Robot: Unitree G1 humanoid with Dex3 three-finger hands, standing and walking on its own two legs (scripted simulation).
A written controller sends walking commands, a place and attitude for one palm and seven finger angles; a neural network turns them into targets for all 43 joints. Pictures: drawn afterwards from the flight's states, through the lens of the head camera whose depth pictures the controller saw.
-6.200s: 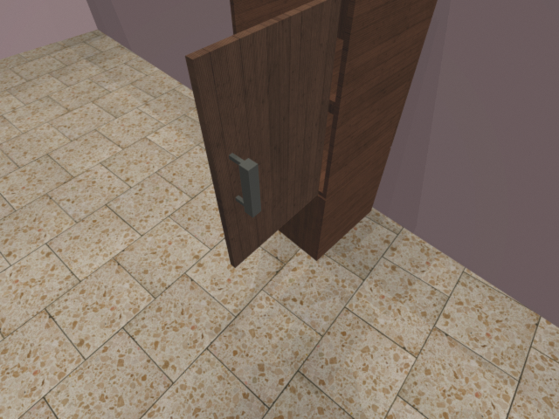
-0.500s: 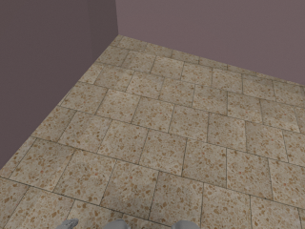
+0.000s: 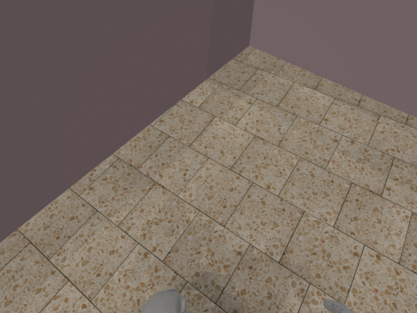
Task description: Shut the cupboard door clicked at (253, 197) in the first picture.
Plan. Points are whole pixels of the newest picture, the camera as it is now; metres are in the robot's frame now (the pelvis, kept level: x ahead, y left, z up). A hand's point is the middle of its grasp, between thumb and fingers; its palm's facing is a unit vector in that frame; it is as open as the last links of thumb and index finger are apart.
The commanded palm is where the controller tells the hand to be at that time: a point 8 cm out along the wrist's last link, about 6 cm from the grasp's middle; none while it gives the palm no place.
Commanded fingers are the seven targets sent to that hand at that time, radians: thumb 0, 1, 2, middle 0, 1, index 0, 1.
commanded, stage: walk to a spot facing it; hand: left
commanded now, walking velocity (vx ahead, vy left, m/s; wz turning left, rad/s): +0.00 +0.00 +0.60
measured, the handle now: out of the picture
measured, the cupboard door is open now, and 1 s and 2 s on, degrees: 93 93 93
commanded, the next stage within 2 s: none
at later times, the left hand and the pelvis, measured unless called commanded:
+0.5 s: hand out of the picture +0.09 +0.21 -0.16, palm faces +0.29 -0.90 -0.32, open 7.4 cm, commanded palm none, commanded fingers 0.00 0.90 0.90 -0.20 -0.30 -0.20 -0.30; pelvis +0.03 -0.04 -0.02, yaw +18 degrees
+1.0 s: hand out of the picture -0.04 +0.16 -0.19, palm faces +0.62 -0.74 -0.26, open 7.4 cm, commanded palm none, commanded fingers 0.00 0.90 0.90 -0.20 -0.30 -0.20 -0.30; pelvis +0.04 -0.05 -0.01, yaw +38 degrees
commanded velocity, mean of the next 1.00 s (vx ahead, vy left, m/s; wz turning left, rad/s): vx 0.00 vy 0.00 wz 0.60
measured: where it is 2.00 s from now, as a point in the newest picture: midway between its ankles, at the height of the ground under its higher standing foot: outside the picture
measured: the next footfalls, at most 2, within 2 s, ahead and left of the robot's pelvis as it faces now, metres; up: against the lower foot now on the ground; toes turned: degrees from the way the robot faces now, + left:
left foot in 0.14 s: +0.03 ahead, +0.13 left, +0.00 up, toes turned +12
right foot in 0.48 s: +0.10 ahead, -0.14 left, +0.00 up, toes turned +15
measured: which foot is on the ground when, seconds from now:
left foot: up 0.00-0.12, down 0.14-0.48, up 0.50-0.86, down 0.88-1.00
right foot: down 0.00-0.14, up 0.16-0.46, down 0.48-0.88, up 0.90-1.00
